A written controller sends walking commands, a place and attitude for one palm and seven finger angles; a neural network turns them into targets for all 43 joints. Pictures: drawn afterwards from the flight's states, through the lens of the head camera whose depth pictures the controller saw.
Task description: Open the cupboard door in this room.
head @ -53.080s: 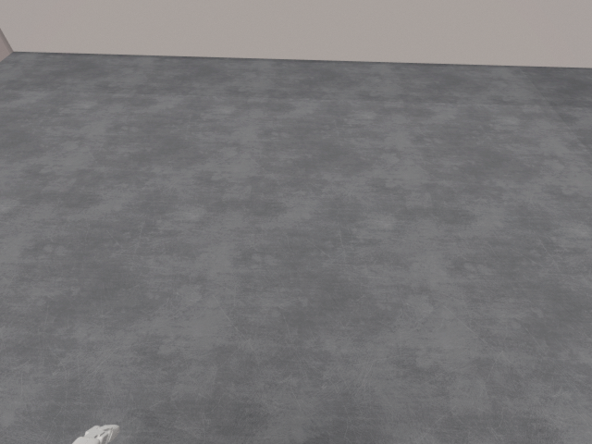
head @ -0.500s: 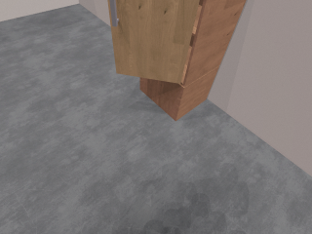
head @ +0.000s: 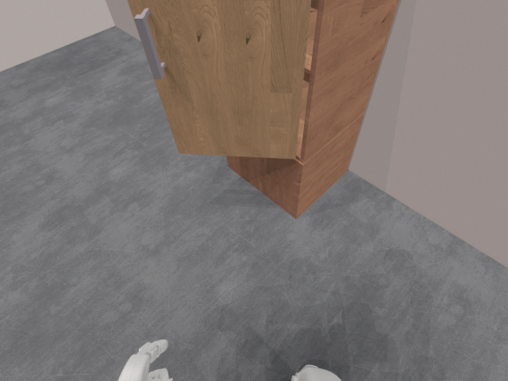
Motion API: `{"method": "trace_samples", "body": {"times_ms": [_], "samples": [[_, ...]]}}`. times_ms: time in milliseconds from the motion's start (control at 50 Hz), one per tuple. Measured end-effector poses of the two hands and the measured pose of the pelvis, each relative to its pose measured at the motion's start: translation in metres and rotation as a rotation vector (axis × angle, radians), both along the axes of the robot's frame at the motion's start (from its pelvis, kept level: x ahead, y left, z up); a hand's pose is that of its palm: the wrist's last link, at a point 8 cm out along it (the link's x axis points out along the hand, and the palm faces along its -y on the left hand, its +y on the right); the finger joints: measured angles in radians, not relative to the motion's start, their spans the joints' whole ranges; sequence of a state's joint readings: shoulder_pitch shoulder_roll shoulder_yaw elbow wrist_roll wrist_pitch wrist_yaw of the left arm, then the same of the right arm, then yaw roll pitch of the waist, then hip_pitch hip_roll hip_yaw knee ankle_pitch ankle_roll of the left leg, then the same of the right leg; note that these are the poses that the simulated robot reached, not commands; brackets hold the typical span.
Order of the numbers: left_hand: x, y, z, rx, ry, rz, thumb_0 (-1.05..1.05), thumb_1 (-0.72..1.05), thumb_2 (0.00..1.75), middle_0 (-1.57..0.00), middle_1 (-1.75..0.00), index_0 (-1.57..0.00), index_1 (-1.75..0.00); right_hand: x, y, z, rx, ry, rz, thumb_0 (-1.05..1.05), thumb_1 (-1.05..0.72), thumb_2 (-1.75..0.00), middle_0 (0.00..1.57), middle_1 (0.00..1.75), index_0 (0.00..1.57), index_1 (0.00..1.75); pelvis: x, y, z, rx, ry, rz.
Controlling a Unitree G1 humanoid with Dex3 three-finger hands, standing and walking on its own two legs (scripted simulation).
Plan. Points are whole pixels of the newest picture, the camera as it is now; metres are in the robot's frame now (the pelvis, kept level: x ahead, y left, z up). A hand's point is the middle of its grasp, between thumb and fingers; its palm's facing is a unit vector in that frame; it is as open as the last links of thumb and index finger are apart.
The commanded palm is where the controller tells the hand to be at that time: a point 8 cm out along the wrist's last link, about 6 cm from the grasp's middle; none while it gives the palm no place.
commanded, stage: take the last steps up to it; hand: left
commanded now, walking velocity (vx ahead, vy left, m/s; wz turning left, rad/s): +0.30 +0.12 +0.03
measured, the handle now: (152, 45) +0.85 +0.27 +0.08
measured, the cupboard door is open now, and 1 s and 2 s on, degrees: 39 39 39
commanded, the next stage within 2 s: come to a stop and stand still in 0.44 s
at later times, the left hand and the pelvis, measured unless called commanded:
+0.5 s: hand out of the picture +0.11 +0.23 -0.16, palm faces +0.13 -0.98 -0.16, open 7.4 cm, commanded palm none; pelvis +0.20 +0.07 +0.01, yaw +0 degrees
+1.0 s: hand (143, 258) +0.37 +0.26 -0.14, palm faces -0.03 -0.96 -0.28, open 7.3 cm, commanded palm none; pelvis +0.27 +0.07 +0.02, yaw -2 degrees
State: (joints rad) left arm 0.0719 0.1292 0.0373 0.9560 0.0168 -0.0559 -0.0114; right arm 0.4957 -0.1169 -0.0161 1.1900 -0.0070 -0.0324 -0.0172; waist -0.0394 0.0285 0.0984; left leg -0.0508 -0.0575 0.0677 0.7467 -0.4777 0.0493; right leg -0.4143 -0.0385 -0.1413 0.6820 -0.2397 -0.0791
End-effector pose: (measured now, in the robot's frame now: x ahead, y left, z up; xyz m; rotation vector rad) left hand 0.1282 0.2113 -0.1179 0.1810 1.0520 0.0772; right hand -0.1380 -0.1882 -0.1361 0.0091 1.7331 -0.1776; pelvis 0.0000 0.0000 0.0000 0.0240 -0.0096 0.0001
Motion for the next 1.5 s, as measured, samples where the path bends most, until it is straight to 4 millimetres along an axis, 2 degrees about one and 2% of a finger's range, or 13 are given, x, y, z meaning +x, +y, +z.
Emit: {"method": "trace_samples", "body": {"times_ms": [80,240,400,460,500,620,740,840,920,1140,1320,1400,1500], "samples": [[-0.004,-0.002,0.007,-0.001,0.051,0.068,0.00,0.91,0.90,-0.20,-0.30,-0.20,-0.30,0.069,-0.022,0.004,-0.022,-0.071,0.045,0.01,-0.90,-0.90,0.20,0.29,0.20,0.30,0.029,-0.005,0.013,-0.004,-0.001,0.020],[-0.024,0.029,0.020,0.051,0.219,0.162,-0.03,0.96,0.90,-0.20,-0.30,-0.20,-0.30,0.254,-0.037,0.017,-0.062,-0.381,0.133,0.01,-0.91,-0.90,0.20,0.29,0.19,0.30,0.089,0.002,0.032,0.005,0.032,0.017],[-0.042,0.042,0.008,-0.022,0.432,0.241,0.00,0.92,0.90,-0.20,-0.30,-0.20,-0.30,0.414,0.004,0.027,-0.057,-0.578,0.250,0.01,-0.91,-0.90,0.20,0.29,0.19,0.30,0.158,0.040,0.026,-0.003,0.028,0.019],[-0.036,0.054,-0.008,-0.051,0.503,0.257,0.00,0.91,0.90,-0.20,-0.30,-0.20,-0.30,0.461,0.026,0.022,-0.078,-0.645,0.285,0.01,-0.91,-0.90,0.20,0.29,0.19,0.30,0.187,0.061,0.012,-0.025,0.027,0.009],[-0.022,0.064,-0.016,-0.056,0.530,0.249,0.01,0.91,0.90,-0.20,-0.30,-0.20,-0.30,0.477,0.037,0.021,-0.095,-0.663,0.286,0.00,-0.91,-0.90,0.20,0.29,0.19,0.30,0.200,0.071,0.007,-0.012,0.021,0.008],[0.071,0.092,-0.012,-0.029,0.415,0.181,0.01,0.91,0.90,-0.20,-0.30,-0.20,-0.30,0.466,0.059,0.020,-0.100,-0.575,0.221,0.00,-0.91,-0.90,0.20,0.29,0.20,0.30,0.232,0.086,0.017,0.001,0.022,-0.023],[0.163,0.107,-0.006,0.029,0.279,0.106,0.02,0.94,0.90,-0.20,-0.30,-0.20,-0.30,0.446,0.044,0.017,-0.145,-0.452,0.144,-0.02,-0.94,-0.90,0.21,0.29,0.20,0.30,0.258,0.087,0.020,-0.002,0.020,-0.034],[0.213,0.111,-0.001,0.083,0.207,0.069,0.01,0.93,0.90,-0.20,-0.30,-0.20,-0.30,0.430,0.029,0.002,-0.140,-0.357,0.092,0.00,-0.92,-0.90,0.20,0.29,0.20,0.30,0.274,0.075,0.013,0.003,0.018,-0.044],[0.234,0.104,0.006,0.109,0.171,0.037,0.01,0.92,0.90,-0.20,-0.30,-0.20,-0.30,0.422,0.016,-0.002,-0.135,-0.311,0.053,0.00,-0.91,-0.90,0.20,0.29,0.20,0.30,0.277,0.067,0.012,-0.002,0.026,-0.041],[0.224,0.094,0.004,0.037,0.174,0.037,0.01,0.91,0.90,-0.20,-0.30,-0.20,-0.30,0.442,0.027,0.016,-0.139,-0.360,0.086,0.01,-0.91,-0.90,0.20,0.29,0.19,0.30,0.267,0.080,0.023,0.006,0.028,-0.039],[0.190,0.132,-0.005,0.050,0.168,0.037,0.01,0.91,0.90,-0.20,-0.30,-0.20,-0.30,0.460,0.068,0.017,-0.146,-0.594,0.115,0.01,-0.90,-0.90,0.20,0.29,0.20,0.30,0.253,0.115,0.009,-0.017,-0.026,-0.066],[0.170,0.148,0.003,0.074,0.182,0.032,0.01,0.91,0.90,-0.20,-0.30,-0.20,-0.30,0.456,0.087,0.015,-0.100,-0.622,0.112,0.01,-0.91,-0.90,0.20,0.29,0.20,0.30,0.245,0.123,0.011,-0.014,-0.034,-0.077],[0.145,0.160,0.010,0.099,0.239,0.027,0.01,0.91,0.90,-0.20,-0.30,-0.20,-0.30,0.443,0.089,0.015,-0.093,-0.610,0.107,0.00,-0.92,-0.90,0.21,0.29,0.20,0.30,0.241,0.128,0.016,-0.009,-0.015,-0.084]]}}
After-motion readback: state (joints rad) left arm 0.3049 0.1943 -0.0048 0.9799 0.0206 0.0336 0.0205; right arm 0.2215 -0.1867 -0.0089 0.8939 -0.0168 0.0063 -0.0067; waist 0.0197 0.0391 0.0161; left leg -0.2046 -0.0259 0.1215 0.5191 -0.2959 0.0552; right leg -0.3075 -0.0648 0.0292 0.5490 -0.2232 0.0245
